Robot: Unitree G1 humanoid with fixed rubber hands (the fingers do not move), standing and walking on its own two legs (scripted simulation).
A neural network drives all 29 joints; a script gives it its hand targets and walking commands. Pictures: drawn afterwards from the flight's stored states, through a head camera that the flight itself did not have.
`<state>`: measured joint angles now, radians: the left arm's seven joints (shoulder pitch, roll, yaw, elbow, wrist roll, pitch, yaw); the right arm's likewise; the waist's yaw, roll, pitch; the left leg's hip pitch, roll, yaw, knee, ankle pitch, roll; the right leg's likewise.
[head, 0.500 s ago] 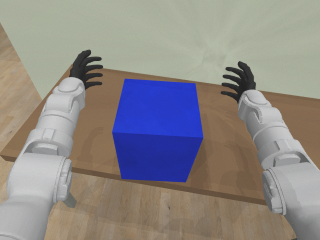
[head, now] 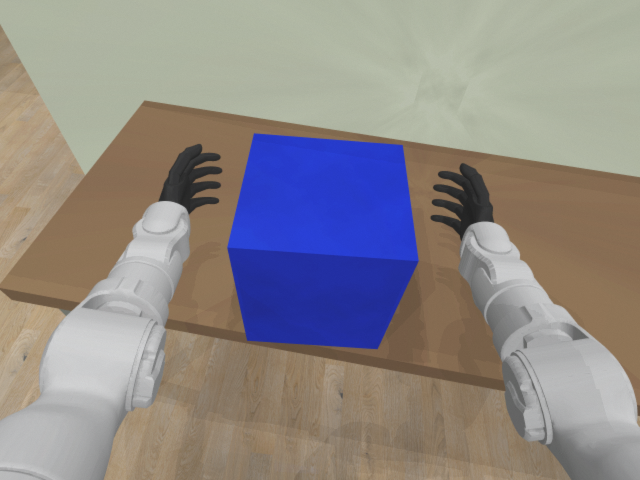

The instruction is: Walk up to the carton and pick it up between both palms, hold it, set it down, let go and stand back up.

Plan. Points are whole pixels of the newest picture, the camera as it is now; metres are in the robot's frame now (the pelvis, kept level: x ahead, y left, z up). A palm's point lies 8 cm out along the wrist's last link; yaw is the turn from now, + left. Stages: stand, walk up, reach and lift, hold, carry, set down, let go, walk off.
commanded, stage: reach and lift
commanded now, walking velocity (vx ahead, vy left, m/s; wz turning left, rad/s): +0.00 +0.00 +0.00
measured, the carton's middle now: (320, 248) +0.44 +0.03 +0.00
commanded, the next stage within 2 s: none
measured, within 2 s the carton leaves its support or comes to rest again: neither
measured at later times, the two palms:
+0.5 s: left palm (190, 223) +0.44 +0.21 +0.04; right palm (456, 237) +0.44 -0.17 +0.05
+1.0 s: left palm (215, 217) +0.44 +0.17 +0.05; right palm (434, 237) +0.43 -0.13 +0.06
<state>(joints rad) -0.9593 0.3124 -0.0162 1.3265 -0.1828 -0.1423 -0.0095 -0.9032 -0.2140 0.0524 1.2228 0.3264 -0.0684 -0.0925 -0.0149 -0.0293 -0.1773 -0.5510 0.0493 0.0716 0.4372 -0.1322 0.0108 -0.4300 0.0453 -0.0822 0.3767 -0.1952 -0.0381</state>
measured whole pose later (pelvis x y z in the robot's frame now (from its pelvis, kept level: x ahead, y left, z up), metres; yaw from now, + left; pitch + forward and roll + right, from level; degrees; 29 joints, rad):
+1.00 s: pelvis +0.00 +0.01 +0.00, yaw +0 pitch +18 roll -2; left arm -0.97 0.12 0.41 1.32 0.25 -0.31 0.06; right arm -0.89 0.00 -0.48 1.20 -0.22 -0.28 -0.13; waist -0.02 -0.04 -0.16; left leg -0.63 0.04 0.08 0.44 -0.12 0.02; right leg -0.52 0.03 -0.08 0.40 -0.19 -0.03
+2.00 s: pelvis +0.01 +0.01 +0.01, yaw -1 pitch +10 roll -1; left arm -0.79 -0.05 0.59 0.98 0.48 -0.17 -0.02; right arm -0.73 0.14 -0.72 0.93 -0.53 -0.24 -0.02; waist 0.01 -0.06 -0.05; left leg -0.39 0.02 0.11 0.32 -0.11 0.03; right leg -0.29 0.02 -0.05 0.29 -0.17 -0.02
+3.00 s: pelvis +0.00 +0.01 +0.01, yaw -1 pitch +4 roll -1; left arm -0.76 -0.04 0.47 0.94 0.36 -0.05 0.02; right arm -0.69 0.07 -0.49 0.97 -0.32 -0.18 -0.08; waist 0.03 -0.07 -0.05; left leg -0.26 0.02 0.11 0.28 -0.08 0.03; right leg -0.16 0.03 -0.05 0.24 -0.14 -0.02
